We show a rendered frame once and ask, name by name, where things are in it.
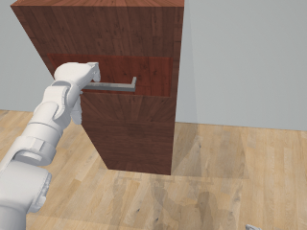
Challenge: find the robot left upper arm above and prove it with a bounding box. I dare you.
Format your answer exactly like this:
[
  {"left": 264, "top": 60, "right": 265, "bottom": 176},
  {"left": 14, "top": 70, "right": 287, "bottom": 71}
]
[{"left": 0, "top": 159, "right": 52, "bottom": 230}]

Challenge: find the left robot hand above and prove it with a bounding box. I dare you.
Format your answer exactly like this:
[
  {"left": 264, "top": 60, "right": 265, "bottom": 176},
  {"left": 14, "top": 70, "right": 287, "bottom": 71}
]
[{"left": 54, "top": 62, "right": 101, "bottom": 125}]

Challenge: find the left robot forearm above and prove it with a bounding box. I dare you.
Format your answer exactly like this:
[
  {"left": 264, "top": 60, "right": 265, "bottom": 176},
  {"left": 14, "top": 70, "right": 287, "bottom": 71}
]
[{"left": 0, "top": 78, "right": 81, "bottom": 177}]

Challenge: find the cabinet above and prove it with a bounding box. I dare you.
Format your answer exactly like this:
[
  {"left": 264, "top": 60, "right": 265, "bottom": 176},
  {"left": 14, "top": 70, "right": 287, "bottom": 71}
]
[{"left": 10, "top": 0, "right": 185, "bottom": 175}]

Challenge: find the drawer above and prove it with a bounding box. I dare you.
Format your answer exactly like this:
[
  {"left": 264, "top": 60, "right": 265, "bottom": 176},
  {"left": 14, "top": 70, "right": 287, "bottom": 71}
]
[{"left": 47, "top": 53, "right": 174, "bottom": 97}]

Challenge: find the handle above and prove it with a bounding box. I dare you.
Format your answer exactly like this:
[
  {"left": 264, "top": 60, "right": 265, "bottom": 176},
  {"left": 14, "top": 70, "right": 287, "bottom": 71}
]
[{"left": 83, "top": 77, "right": 137, "bottom": 92}]

